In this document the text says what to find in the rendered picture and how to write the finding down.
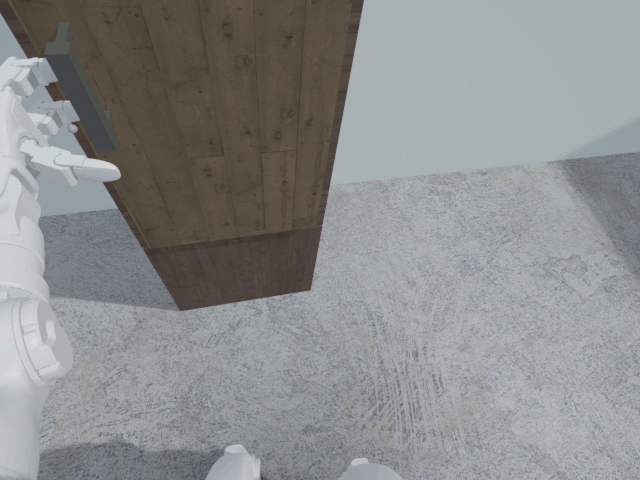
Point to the left robot shin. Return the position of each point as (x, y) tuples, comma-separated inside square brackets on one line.
[(235, 449)]

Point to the robot left upper arm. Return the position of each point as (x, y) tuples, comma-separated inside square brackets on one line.
[(34, 352)]

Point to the left robot hand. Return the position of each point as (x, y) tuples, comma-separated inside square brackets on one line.
[(42, 121)]

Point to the robot shin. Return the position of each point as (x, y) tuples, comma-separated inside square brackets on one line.
[(235, 449), (357, 462)]

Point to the right robot shin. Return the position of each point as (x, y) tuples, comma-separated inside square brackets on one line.
[(357, 462)]

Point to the left robot forearm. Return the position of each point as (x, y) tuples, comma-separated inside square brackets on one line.
[(22, 253)]

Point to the cupboard door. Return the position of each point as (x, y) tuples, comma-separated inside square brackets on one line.
[(222, 109)]

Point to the handle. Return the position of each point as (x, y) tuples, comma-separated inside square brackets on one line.
[(66, 66)]

